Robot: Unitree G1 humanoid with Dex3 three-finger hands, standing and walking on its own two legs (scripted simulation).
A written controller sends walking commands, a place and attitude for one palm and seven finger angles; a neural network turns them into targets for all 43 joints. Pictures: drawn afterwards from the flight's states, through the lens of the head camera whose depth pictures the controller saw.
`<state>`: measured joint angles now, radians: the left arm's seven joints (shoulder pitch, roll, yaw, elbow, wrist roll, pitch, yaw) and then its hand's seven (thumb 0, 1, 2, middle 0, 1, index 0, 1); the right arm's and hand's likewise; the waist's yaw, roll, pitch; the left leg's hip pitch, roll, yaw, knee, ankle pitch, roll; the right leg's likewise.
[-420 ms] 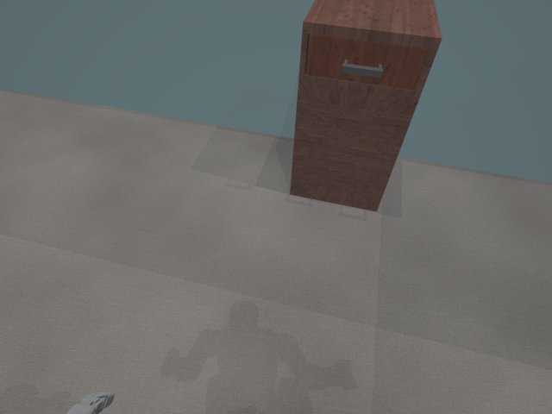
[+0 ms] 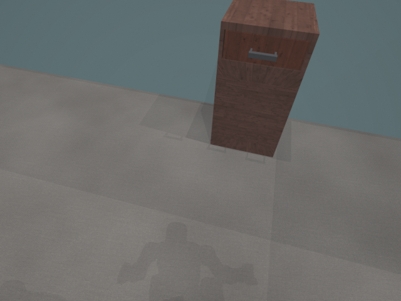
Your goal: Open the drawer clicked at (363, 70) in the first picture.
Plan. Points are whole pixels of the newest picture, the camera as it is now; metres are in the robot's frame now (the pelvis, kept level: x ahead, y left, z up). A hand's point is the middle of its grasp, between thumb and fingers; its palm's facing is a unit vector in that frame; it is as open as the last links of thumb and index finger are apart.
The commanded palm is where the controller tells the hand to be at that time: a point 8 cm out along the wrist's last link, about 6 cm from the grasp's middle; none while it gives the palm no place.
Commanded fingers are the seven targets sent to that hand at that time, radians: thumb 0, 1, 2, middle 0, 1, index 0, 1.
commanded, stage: stand and wait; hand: left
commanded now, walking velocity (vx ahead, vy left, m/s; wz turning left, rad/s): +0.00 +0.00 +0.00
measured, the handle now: (262, 54) +1.19 -0.23 -0.05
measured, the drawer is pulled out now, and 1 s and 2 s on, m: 0.00 0.00 0.00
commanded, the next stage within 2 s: look at it before walking up in 0.40 s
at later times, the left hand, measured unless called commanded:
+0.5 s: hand out of the picture +0.06 +0.24 -0.15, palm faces -0.04 -0.94 -0.33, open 7.4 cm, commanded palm none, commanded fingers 0.00 0.90 0.90 -0.20 -0.30 -0.20 -0.30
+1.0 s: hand out of the picture +0.05 +0.23 -0.15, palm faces -0.05 -0.94 -0.33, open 7.4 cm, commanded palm none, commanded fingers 0.00 0.90 0.90 -0.20 -0.30 -0.20 -0.30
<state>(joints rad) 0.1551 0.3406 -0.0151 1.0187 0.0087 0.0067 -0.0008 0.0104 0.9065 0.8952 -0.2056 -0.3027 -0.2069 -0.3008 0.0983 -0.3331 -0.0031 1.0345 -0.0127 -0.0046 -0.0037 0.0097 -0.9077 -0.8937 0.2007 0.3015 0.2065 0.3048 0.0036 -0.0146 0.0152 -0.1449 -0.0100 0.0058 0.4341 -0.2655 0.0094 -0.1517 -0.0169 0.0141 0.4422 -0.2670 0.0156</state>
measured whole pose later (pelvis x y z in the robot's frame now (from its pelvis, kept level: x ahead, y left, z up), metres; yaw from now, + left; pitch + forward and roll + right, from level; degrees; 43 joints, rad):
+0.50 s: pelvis -0.02 -0.01 +0.00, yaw +0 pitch -2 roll +0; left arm 0.15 0.34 -0.01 1.08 0.01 0.00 0.00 0.01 0.91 0.90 -0.20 -0.30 -0.21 -0.30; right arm 0.13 -0.34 0.00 1.12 -0.01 -0.01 0.00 0.01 -0.91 -0.89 0.20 0.30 0.21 0.30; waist -0.01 0.00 0.02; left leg -0.14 0.00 0.01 0.38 -0.21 0.00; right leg -0.15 0.00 0.02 0.39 -0.21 0.00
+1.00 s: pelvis -0.02 -0.01 +0.00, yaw -1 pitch -1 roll +0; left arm 0.16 0.34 -0.01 1.09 0.01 0.00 -0.01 0.01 0.91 0.90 -0.20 -0.30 -0.21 -0.30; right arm 0.13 -0.34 0.00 1.12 -0.01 -0.01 0.00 0.01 -0.91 -0.89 0.20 0.30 0.21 0.30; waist 0.00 0.00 0.03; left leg -0.14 0.01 0.01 0.36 -0.20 -0.01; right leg -0.15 0.01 0.02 0.38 -0.20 0.00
